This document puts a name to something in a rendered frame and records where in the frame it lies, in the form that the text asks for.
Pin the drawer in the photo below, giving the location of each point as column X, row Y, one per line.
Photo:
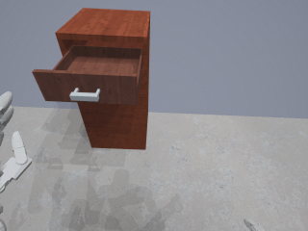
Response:
column 115, row 71

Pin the handle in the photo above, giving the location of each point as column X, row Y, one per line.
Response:
column 84, row 96

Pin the cabinet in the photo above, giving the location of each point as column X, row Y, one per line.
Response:
column 113, row 126

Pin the robot right hand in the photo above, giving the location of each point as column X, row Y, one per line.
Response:
column 252, row 225

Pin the robot left hand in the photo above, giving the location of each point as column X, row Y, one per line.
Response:
column 15, row 166

